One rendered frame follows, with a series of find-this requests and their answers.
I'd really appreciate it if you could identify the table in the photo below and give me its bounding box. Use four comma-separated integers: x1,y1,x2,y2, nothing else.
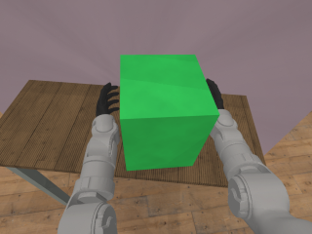
0,80,267,206

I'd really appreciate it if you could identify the right robot hand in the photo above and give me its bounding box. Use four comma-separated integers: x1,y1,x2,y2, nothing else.
206,78,224,109

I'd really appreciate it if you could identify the robot left upper arm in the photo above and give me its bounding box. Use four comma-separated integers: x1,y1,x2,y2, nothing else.
58,202,118,234

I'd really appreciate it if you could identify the carton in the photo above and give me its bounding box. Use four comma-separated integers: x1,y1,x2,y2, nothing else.
120,55,220,171

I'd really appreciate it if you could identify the left robot forearm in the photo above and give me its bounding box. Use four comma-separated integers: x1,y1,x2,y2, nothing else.
57,114,120,234

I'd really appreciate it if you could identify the robot right upper arm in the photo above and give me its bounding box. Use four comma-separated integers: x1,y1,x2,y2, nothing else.
227,173,312,234

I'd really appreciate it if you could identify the left robot hand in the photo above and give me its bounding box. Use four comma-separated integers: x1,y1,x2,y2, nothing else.
96,82,120,117

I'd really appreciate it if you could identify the right robot forearm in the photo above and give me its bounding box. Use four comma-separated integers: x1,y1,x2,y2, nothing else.
210,109,290,210

